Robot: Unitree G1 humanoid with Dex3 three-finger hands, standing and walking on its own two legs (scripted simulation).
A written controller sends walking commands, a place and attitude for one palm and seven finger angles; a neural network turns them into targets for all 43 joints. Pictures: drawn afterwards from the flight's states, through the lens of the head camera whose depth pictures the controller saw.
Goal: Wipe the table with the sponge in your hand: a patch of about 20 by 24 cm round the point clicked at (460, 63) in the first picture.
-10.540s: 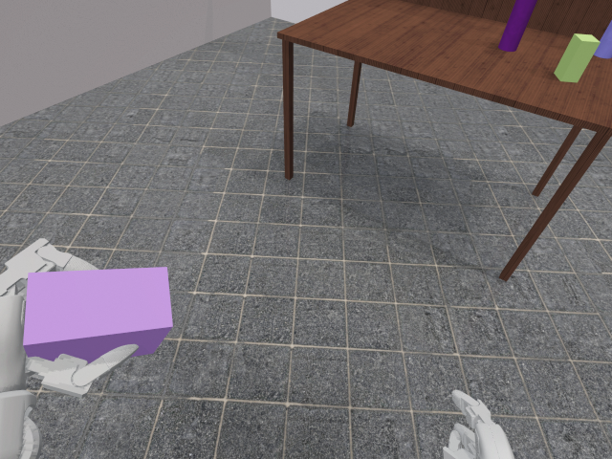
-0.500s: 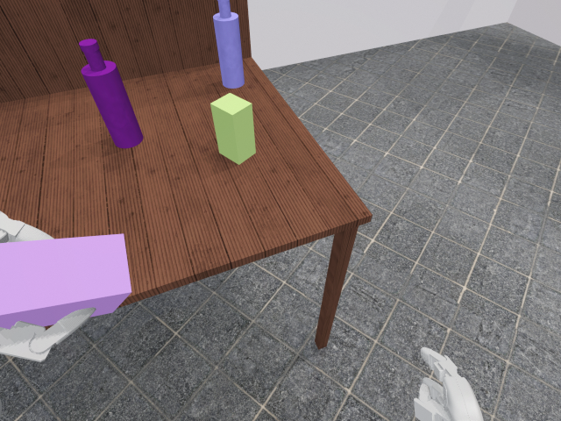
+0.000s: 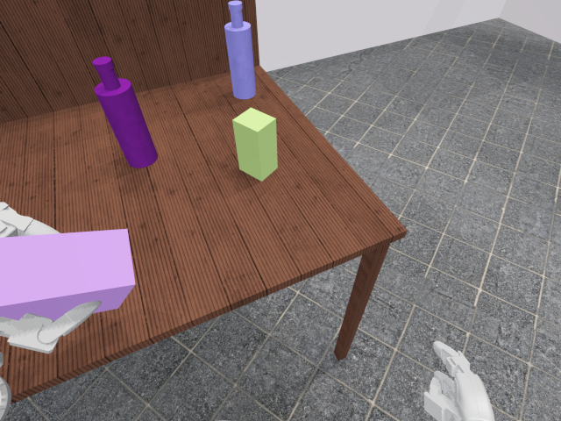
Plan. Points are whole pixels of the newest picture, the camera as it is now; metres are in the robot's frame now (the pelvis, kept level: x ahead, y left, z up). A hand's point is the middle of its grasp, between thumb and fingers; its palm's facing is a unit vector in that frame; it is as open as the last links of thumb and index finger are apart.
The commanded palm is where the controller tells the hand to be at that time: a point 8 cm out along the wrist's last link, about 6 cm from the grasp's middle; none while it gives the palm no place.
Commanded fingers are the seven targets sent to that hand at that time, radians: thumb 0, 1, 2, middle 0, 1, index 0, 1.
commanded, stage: come to a stop and stand still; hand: left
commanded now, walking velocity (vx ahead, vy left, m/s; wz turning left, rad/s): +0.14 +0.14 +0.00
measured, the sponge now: (84, 277) +0.23 +0.23 +0.16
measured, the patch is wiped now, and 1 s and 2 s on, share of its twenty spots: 0.00 0.00 0.00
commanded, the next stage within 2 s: none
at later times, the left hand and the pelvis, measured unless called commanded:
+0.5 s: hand out of the picture +0.23 +0.31 +0.20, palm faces +0.49 -0.77 -0.40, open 9.9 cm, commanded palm +0.15 +0.30 +0.20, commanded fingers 0.00 0.10 1.30 -1.20 -1.60 -1.20 -1.60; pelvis -0.01 +0.02 +0.02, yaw +0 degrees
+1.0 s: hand out of the picture +0.15 +0.30 +0.19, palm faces +0.46 -0.83 -0.33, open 9.9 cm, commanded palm +0.08 +0.33 +0.20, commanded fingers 0.00 0.10 1.30 -1.20 -1.60 -1.20 -1.60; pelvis -0.06 +0.04 +0.02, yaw +3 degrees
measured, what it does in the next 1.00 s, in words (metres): steps on the spot: right foot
